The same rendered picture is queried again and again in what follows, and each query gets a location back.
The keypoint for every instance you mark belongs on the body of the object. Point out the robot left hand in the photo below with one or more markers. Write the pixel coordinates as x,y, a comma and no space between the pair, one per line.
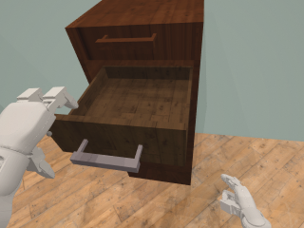
24,123

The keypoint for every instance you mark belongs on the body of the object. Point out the cabinet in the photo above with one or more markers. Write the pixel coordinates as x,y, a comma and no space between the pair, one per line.
176,26

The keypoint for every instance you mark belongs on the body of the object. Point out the handle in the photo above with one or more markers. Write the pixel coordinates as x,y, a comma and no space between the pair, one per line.
80,157
125,43

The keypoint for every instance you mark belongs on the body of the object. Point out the drawer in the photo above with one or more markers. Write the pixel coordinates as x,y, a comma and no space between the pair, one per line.
127,106

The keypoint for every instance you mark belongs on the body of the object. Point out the robot left forearm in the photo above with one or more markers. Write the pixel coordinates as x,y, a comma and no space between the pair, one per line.
13,165

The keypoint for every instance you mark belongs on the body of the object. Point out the robot right forearm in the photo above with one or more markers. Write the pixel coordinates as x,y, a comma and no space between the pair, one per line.
251,217

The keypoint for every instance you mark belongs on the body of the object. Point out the robot right hand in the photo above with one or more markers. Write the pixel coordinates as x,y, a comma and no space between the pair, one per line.
233,203

